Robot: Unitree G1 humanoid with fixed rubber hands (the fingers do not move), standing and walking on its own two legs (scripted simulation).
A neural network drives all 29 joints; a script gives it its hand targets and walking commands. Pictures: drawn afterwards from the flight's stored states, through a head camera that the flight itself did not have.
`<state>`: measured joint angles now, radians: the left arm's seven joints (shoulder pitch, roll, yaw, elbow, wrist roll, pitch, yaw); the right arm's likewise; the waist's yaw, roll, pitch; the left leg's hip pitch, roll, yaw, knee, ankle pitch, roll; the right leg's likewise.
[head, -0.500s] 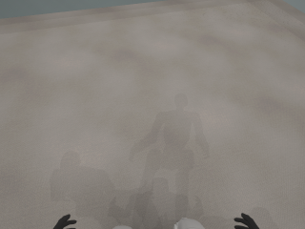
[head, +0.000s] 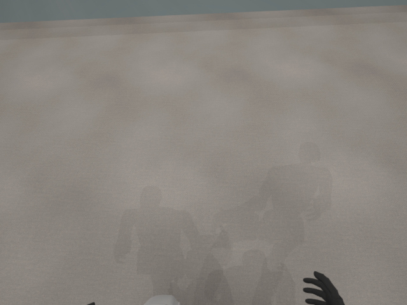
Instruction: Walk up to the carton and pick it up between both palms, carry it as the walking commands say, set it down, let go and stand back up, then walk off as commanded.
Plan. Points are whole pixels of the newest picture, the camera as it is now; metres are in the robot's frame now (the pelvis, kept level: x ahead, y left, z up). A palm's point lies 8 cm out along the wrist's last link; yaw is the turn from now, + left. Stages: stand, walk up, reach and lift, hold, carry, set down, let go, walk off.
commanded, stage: walk up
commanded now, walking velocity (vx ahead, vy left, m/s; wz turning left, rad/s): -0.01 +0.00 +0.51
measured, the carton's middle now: out of the picture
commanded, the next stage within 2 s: none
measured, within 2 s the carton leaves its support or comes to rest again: neither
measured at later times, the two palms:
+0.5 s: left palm out of the picture +0.04 +0.27 -0.10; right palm out of the picture +0.10 -0.25 -0.13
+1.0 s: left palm out of the picture -0.16 +0.26 -0.13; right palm (285, 273) +0.20 -0.15 -0.11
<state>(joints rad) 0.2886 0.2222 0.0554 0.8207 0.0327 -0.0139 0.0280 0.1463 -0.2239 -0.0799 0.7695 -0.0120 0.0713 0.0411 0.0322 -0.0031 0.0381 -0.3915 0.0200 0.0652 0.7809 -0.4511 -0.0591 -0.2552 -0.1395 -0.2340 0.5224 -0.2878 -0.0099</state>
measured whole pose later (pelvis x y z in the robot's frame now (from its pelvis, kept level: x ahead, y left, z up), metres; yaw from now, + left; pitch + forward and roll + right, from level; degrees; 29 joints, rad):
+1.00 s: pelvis -0.06 +0.00 -0.01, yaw +31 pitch +1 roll +0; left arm 0.30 0.28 0.08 0.79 0.02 0.03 0.03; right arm 0.10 -0.25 -0.06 0.80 -0.03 0.03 0.03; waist 0.01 -0.04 0.07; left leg -0.28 -0.01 0.07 0.57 -0.28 0.04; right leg -0.36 -0.14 -0.16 0.81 -0.48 0.04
